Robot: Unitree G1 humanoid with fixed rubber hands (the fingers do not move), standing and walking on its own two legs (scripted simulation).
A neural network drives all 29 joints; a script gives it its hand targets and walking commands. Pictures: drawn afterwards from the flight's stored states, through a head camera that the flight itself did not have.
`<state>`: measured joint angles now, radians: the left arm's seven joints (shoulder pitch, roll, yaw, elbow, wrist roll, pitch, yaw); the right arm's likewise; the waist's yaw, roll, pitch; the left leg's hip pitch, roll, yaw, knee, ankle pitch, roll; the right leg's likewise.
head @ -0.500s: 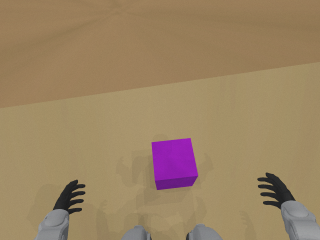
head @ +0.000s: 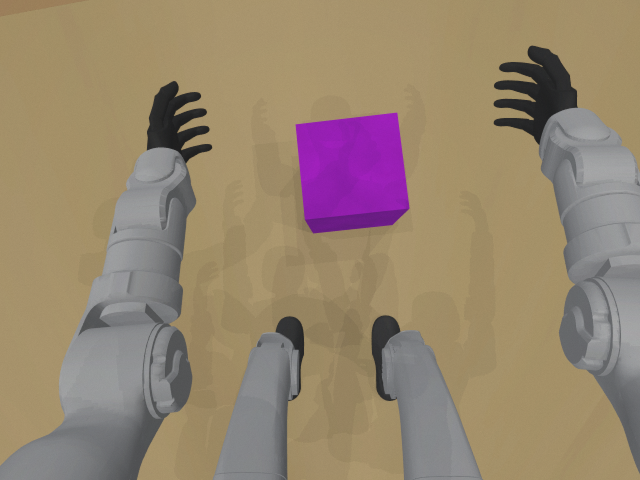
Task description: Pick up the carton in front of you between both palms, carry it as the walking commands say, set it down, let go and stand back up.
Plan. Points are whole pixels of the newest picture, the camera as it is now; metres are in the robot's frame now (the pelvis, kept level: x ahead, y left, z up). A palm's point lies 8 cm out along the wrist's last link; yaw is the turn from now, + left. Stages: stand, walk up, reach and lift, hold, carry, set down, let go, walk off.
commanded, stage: reach and lift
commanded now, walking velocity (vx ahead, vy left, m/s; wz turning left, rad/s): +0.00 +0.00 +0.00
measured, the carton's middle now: (349, 180) +0.56 -0.02 -0.55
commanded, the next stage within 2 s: none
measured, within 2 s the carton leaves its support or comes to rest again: neither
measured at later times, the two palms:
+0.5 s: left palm (225, 137) +0.54 +0.17 -0.21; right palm (479, 106) +0.58 -0.20 -0.20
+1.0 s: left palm (258, 177) +0.54 +0.17 -0.43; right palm (440, 161) +0.56 -0.20 -0.43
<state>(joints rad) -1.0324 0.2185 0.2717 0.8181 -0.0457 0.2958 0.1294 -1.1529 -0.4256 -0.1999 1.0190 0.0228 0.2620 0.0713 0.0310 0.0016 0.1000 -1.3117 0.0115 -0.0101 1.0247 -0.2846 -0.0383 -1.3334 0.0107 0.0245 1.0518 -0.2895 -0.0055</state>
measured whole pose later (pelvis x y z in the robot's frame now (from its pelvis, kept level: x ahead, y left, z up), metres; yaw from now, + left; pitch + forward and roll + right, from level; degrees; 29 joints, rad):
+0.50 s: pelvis +0.04 +0.00 -0.05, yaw +2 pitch +53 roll +3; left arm -1.17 0.10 0.49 0.82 0.14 0.11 0.10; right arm -1.31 -0.31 -0.42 1.02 -0.18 0.11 0.06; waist 0.02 -0.01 -0.03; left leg -1.74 -0.02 -0.04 1.21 -0.37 -0.06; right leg -1.76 0.03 0.07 1.24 -0.39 0.01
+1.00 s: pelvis -0.03 +0.01 -0.27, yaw +2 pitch +41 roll +4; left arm -1.53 0.27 0.24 1.04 -0.14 0.16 0.17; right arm -1.65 -0.53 -0.07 1.22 0.14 0.14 0.00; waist 0.02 0.02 0.33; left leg -2.21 -0.07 -0.03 2.04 -0.55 -0.08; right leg -2.25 0.06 0.09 2.07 -0.54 0.04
